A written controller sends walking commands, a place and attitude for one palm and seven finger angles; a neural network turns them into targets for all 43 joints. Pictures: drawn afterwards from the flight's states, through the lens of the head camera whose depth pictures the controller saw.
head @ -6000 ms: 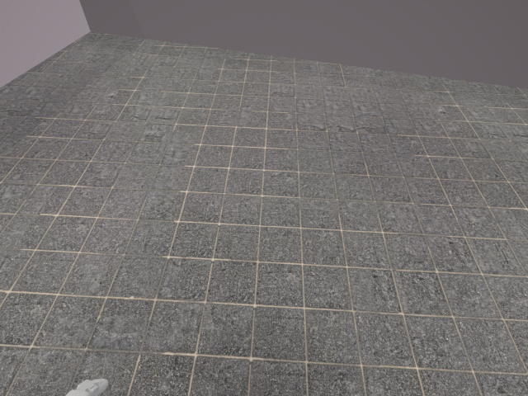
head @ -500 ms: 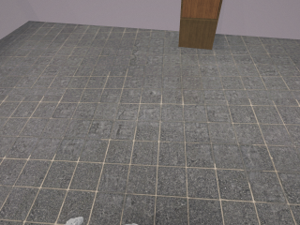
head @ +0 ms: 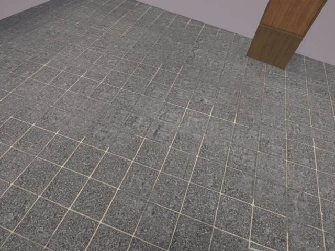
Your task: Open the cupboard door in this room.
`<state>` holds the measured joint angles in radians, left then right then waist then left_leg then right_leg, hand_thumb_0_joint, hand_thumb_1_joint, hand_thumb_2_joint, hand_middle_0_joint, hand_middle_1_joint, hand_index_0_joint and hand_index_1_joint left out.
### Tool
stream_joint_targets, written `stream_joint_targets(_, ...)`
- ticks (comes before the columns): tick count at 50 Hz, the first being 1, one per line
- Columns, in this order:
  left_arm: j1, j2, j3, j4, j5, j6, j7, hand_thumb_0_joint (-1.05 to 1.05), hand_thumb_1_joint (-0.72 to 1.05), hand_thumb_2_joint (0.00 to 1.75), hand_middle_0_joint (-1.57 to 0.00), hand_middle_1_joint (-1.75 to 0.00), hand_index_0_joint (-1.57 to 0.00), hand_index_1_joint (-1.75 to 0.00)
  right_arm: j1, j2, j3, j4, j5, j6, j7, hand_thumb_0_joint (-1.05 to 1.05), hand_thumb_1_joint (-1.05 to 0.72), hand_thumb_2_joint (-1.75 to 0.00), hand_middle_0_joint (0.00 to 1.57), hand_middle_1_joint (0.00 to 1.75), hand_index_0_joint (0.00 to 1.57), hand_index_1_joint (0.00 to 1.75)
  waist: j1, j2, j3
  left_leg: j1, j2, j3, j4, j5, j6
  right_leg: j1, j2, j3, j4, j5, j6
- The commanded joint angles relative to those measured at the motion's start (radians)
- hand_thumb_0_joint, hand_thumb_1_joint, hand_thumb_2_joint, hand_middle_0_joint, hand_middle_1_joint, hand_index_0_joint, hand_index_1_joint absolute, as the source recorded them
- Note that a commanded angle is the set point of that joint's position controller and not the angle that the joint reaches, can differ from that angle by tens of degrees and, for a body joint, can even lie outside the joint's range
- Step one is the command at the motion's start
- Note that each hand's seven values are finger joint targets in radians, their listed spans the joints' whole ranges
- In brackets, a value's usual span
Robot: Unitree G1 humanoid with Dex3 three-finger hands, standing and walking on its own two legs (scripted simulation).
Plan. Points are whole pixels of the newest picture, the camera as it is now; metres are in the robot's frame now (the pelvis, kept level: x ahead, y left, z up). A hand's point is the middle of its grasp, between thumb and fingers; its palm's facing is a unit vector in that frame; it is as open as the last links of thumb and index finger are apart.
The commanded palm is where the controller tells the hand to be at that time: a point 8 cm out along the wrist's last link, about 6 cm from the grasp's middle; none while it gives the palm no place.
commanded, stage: stand and wait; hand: left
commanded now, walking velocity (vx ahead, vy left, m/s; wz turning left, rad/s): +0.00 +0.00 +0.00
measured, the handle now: out of the picture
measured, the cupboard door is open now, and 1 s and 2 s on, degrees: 0 0 0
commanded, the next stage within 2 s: turn or walk to find it in 0.12 s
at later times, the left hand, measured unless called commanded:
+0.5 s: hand out of the picture +0.02 +0.18 -0.17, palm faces +0.10 -0.98 -0.19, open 7.3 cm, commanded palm none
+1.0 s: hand out of the picture -0.04 +0.15 -0.16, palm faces +0.06 -0.98 -0.17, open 7.3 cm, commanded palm none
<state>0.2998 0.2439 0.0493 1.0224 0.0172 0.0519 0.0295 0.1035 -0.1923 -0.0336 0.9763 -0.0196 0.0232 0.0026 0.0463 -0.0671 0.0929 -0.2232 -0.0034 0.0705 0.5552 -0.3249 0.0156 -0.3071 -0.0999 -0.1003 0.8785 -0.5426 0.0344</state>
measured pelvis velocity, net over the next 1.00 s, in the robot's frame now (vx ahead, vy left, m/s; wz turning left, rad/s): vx -0.01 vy -0.01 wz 0.02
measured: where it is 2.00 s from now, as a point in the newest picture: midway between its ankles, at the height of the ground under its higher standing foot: outside the picture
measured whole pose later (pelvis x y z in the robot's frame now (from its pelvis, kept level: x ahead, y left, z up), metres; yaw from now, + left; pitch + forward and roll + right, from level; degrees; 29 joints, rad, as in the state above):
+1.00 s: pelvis -0.01 -0.01 +0.01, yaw +1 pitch -2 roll +0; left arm 0.30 0.13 0.00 1.16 0.01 0.00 0.03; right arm 0.30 -0.12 -0.01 1.16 -0.01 0.00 -0.02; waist 0.01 0.00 0.03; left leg -0.13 0.03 0.07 0.41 -0.24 -0.01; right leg -0.19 -0.06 -0.09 0.43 -0.19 0.02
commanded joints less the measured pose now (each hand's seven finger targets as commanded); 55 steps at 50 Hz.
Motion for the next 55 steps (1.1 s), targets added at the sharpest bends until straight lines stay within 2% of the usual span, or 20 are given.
stream_joint_targets(1,-0.029,0.045,-0.002,-0.057,-0.007,-0.027,-0.002,0.0,0.9,0.9,-0.2,-0.3,-0.2,-0.3,0.053,-0.162,-0.022,-0.023,0.003,-0.019,-0.037,0.0,-0.9,-0.9,0.2,0.3,0.2,0.3,-0.055,0.266,-0.093,0.136,0.281,-0.189,-0.181,0.744,0.159,-0.111,-0.013,0.084,0.09,0.027,0.016)
stream_joint_targets(5,-0.023,0.017,-0.018,-0.028,-0.005,-0.028,-0.009,0.0,0.9,0.9,-0.2,-0.3,-0.2,-0.3,0.065,-0.169,-0.024,-0.003,0.002,-0.022,-0.034,0.0,-0.9,-0.9,0.2,0.3,0.2,0.3,-0.055,0.191,-0.069,0.105,0.25,-0.16,-0.205,0.637,0.136,-0.03,0.007,0.042,-0.101,0.083,0.019)
stream_joint_targets(7,0.007,0.013,-0.019,-0.014,-0.005,-0.033,-0.008,0.0,0.9,0.9,-0.2,-0.3,-0.2,-0.3,0.057,-0.166,-0.026,0.004,0.003,-0.022,-0.031,0.0,-0.9,-0.9,0.2,0.3,0.2,0.3,-0.041,0.188,-0.074,0.086,0.235,-0.166,-0.194,0.567,0.123,0.024,0.021,0.02,-0.223,0.164,0.023)
stream_joint_targets(10,0.052,0.049,-0.008,0.002,0.0,-0.049,-0.004,0.0,0.9,0.9,-0.2,-0.3,-0.2,-0.3,0.047,-0.155,-0.032,0.004,0.012,-0.018,-0.022,0.0,-0.9,-0.9,0.2,0.3,0.2,0.3,-0.017,0.145,-0.074,-0.005,0.171,-0.154,-0.124,0.378,0.053,0.149,0.008,0.02,-0.426,0.385,0.022)
stream_joint_targets(11,0.054,0.087,0.0,-0.003,0.004,-0.056,0.001,0.0,0.9,0.9,-0.2,-0.3,-0.2,-0.3,0.049,-0.122,-0.028,-0.002,0.016,-0.017,-0.019,0.0,-0.9,-0.9,0.2,0.3,0.2,0.3,-0.014,0.053,-0.076,-0.078,0.123,-0.118,-0.057,0.258,0.018,0.197,-0.068,0.108,-0.461,0.471,-0.003)
stream_joint_targets(12,0.046,0.131,0.006,-0.006,0.008,-0.06,0.003,0.0,0.9,0.9,-0.2,-0.3,-0.2,-0.3,0.054,-0.081,-0.019,-0.013,0.02,-0.015,-0.015,0.0,-0.9,-0.9,0.2,0.3,0.2,0.3,-0.02,-0.082,-0.079,-0.118,0.043,-0.049,0.014,0.096,-0.017,0.191,-0.181,0.227,-0.505,0.517,-0.06)
stream_joint_targets(13,0.028,0.166,0.009,-0.016,0.008,-0.058,0.0,0.0,0.9,0.9,-0.2,-0.3,-0.2,-0.3,0.06,-0.068,-0.019,-0.014,0.02,-0.006,-0.012,0.0,-0.9,-0.9,0.2,0.3,0.2,0.3,-0.025,-0.132,-0.066,-0.086,0.01,-0.024,0.077,-0.095,-0.029,0.104,-0.266,0.273,-0.58,0.426,-0.125)
stream_joint_targets(14,0.01,0.16,0.016,-0.023,0.009,-0.06,0.001,0.0,0.9,0.9,-0.2,-0.3,-0.2,-0.3,0.044,-0.069,-0.028,-0.015,0.01,0.008,-0.014,0.0,-0.9,-0.9,0.2,0.3,0.2,0.3,-0.008,-0.238,-0.045,-0.081,0.024,-0.049,0.173,-0.174,-0.027,0.035,-0.256,0.306,-0.633,0.346,-0.162)
stream_joint_targets(16,-0.028,0.115,0.009,-0.026,0.012,-0.056,0.004,0.0,0.9,0.9,-0.2,-0.3,-0.2,-0.3,0.061,-0.074,-0.029,0.002,0.007,0.008,-0.013,0.0,-0.9,-0.9,0.2,0.3,0.2,0.3,-0.02,-0.177,0.001,-0.094,0.041,-0.068,0.249,-0.161,-0.019,0.0,-0.231,0.261,-0.625,0.364,-0.18)
stream_joint_targets(18,-0.051,0.101,0.008,-0.027,0.011,-0.057,0.003,0.0,0.9,0.9,-0.2,-0.3,-0.2,-0.3,0.11,-0.048,-0.02,0.029,0.011,0.001,-0.014,0.0,-0.9,-0.9,0.2,0.3,0.2,0.3,-0.039,-0.099,-0.028,-0.071,0.044,-0.051,0.139,-0.117,-0.024,0.052,-0.191,0.178,-0.555,0.496,-0.165)
stream_joint_targets(20,-0.059,0.098,0.006,-0.02,0.003,-0.056,0.005,0.0,0.9,0.9,-0.2,-0.3,-0.2,-0.3,0.164,-0.038,-0.013,0.057,0.011,-0.009,-0.014,0.0,-0.9,-0.9,0.2,0.3,0.2,0.3,-0.055,-0.058,-0.077,0.008,0.046,-0.04,-0.056,0.029,-0.032,0.087,-0.155,0.123,-0.472,0.516,-0.122)
stream_joint_targets(21,-0.056,0.081,0.002,-0.014,-0.005,-0.054,0.005,0.0,0.9,0.9,-0.2,-0.3,-0.2,-0.3,0.193,-0.045,-0.009,0.075,0.009,-0.019,-0.016,0.0,-0.9,-0.9,0.2,0.3,0.2,0.3,-0.06,0.01,-0.106,0.081,0.06,-0.06,-0.149,0.153,-0.029,0.069,-0.121,0.094,-0.418,0.483,-0.089)
stream_joint_targets(22,-0.041,0.052,-0.005,-0.017,-0.012,-0.049,0.002,0.0,0.9,0.9,-0.2,-0.3,-0.2,-0.3,0.193,-0.081,-0.011,0.076,0.003,-0.032,-0.02,0.0,-0.9,-0.9,0.2,0.3,0.2,0.3,-0.045,0.136,-0.114,0.089,0.135,-0.169,-0.195,0.261,-0.002,0.042,-0.052,0.051,-0.365,0.408,-0.045)
stream_joint_targets(23,-0.029,0.021,-0.012,-0.014,-0.016,-0.045,0.0,0.0,0.9,0.9,-0.2,-0.3,-0.2,-0.3,0.154,-0.122,-0.014,0.067,0.001,-0.036,-0.025,0.0,-0.9,-0.9,0.2,0.3,0.2,0.3,-0.024,0.221,-0.103,0.037,0.207,-0.23,-0.237,0.284,0.035,0.061,-0.012,0.022,-0.363,0.337,-0.013)
stream_joint_targets(24,-0.024,0.019,-0.015,-0.005,-0.011,-0.044,-0.001,0.0,0.9,0.9,-0.2,-0.3,-0.2,-0.3,0.115,-0.134,-0.013,0.06,0.002,-0.032,-0.025,0.0,-0.9,-0.9,0.2,0.3,0.2,0.3,-0.008,0.196,-0.088,-0.021,0.215,-0.212,-0.248,0.21,0.043,0.108,-0.003,0.025,-0.4,0.298,-0.006)
stream_joint_targets(25,-0.036,0.022,-0.017,0.011,-0.005,-0.04,-0.002,0.0,0.9,0.9,-0.2,-0.3,-0.2,-0.3,0.096,-0.118,-0.012,0.065,0.005,-0.034,-0.025,0.0,-0.9,-0.9,0.2,0.3,0.2,0.3,-0.008,0.229,-0.065,-0.059,0.188,-0.192,-0.261,0.148,0.031,0.137,-0.004,0.022,-0.415,0.303,-0.003)
stream_joint_targets(26,-0.042,0.029,-0.017,0.023,-0.002,-0.039,-0.002,0.0,0.9,0.9,-0.2,-0.3,-0.2,-0.3,0.106,-0.101,-0.007,0.073,0.006,-0.035,-0.026,0.0,-0.9,-0.9,0.2,0.3,0.2,0.3,-0.013,0.21,-0.03,-0.087,0.167,-0.175,-0.264,0.137,0.02,0.153,-0.009,0.027,-0.428,0.334,-0.005)
stream_joint_targets(30,0.001,0.033,-0.027,0.069,-0.008,-0.055,-0.001,0.0,0.9,0.9,-0.2,-0.3,-0.2,-0.3,0.175,-0.075,0.002,0.103,0.011,-0.039,-0.031,0.0,-0.9,-0.9,0.2,0.3,0.2,0.3,-0.025,0.11,-0.047,-0.001,0.128,-0.1,-0.21,0.226,-0.006,0.158,-0.041,0.062,-0.495,0.446,-0.028)
stream_joint_targets(39,0.02,0.006,-0.036,0.099,-0.008,-0.059,0.003,0.0,0.9,0.9,-0.2,-0.3,-0.2,-0.3,0.234,-0.044,0.007,0.142,0.012,-0.038,-0.033,0.0,-0.9,-0.9,0.2,0.3,0.2,0.3,-0.038,0.047,-0.005,0.014,0.121,-0.08,-0.241,0.142,-0.01,0.114,-0.032,0.074,-0.537,0.365,-0.028)
stream_joint_targets(55,0.066,-0.017,-0.036,0.114,-0.005,-0.066,0.009,0.0,0.9,0.9,-0.2,-0.3,-0.2,-0.3,0.275,-0.016,0.006,0.163,0.012,-0.04,-0.035,0.0,-0.9,-0.9,0.2,0.3,0.2,0.3,-0.039,0.07,0.01,0.007,0.116,-0.064,-0.243,0.107,-0.009,0.095,-0.026,0.09,-0.544,0.347,-0.035)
